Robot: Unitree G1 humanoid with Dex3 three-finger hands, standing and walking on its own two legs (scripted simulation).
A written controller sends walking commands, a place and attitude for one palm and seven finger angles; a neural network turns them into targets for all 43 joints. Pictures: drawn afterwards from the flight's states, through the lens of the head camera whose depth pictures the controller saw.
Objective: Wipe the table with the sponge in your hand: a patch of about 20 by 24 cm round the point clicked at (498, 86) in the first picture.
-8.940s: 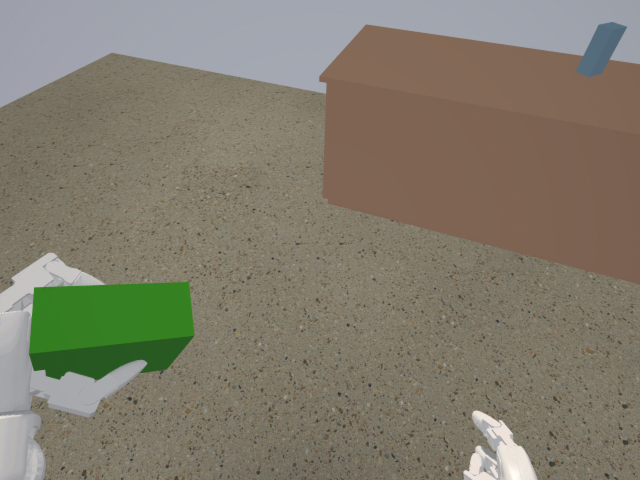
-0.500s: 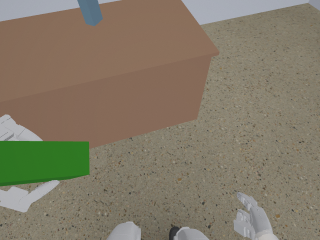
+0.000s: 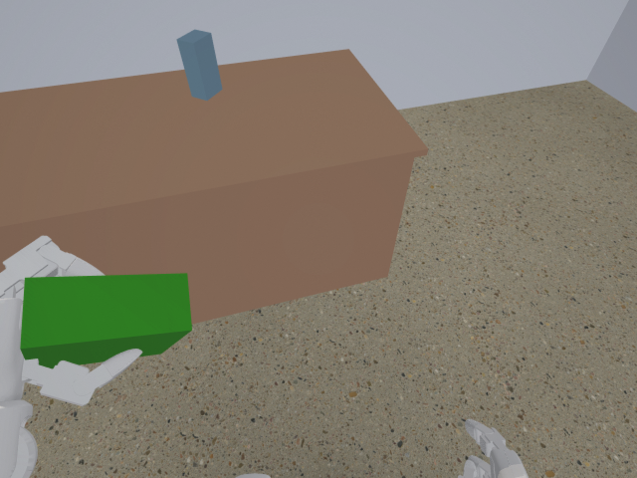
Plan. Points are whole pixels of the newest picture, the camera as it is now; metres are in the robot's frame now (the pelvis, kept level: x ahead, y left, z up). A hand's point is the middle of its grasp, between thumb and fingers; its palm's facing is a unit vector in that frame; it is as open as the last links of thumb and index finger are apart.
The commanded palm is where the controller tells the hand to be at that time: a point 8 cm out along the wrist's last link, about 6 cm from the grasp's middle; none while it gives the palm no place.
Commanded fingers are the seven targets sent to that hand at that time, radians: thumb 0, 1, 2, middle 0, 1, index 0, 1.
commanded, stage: take the last steps up to it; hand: left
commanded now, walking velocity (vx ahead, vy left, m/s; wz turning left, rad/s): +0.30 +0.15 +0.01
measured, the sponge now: (129, 321) +0.23 +0.20 +0.15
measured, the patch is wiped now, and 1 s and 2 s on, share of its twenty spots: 0.00 0.00 0.00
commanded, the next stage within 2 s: come to a stop and stand still in 1.80 s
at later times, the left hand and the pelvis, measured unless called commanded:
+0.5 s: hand (56, 272) +0.27 +0.28 +0.17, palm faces +0.38 -0.80 -0.47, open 9.7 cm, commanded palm +0.21 +0.33 +0.18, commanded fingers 0.00 0.10 1.30 -1.20 -1.60 -1.20 -1.60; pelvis +0.05 +0.05 -0.01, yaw +0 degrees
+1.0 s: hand (52, 194) +0.37 +0.33 +0.18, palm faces +0.35 -0.80 -0.50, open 9.7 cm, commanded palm +0.32 +0.39 +0.18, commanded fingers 0.00 0.10 1.30 -1.20 -1.60 -1.20 -1.60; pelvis +0.15 +0.11 -0.01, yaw -2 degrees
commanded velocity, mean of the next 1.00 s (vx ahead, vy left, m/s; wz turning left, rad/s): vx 0.30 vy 0.15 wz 0.03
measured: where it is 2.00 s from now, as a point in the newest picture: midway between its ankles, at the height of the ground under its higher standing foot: (253, 456)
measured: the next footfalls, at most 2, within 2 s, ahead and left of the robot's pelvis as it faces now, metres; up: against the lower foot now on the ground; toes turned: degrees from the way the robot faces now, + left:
left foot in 0.18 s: +0.06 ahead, +0.18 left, +0.00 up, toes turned +6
right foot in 0.44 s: +0.11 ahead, -0.04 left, +0.00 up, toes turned -9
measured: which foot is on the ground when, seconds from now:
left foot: up 0.00-0.16, down 0.18-0.44, up 0.46-0.72, down 0.74-1.00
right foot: down 0.00-0.20, up 0.22-0.42, down 0.44-0.76, up 0.78-0.98, down 1.00-1.00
